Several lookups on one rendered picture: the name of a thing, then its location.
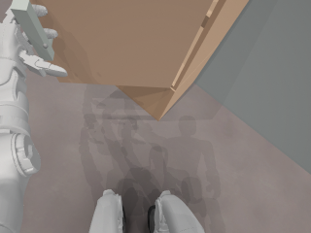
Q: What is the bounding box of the cupboard door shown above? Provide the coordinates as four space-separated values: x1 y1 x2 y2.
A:
29 0 214 88

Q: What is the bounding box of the left robot forearm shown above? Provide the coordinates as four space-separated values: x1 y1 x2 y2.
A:
0 58 31 138

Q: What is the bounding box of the handle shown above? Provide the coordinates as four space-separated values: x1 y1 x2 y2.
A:
10 0 54 61

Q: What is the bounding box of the robot left upper arm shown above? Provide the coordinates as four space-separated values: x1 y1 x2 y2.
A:
0 133 41 233

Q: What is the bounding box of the left robot thigh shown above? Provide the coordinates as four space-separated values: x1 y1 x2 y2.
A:
88 193 123 233

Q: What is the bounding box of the robot right shin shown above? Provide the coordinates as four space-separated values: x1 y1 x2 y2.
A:
154 190 171 233

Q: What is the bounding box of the robot left hand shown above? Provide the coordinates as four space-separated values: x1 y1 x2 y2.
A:
0 4 68 77

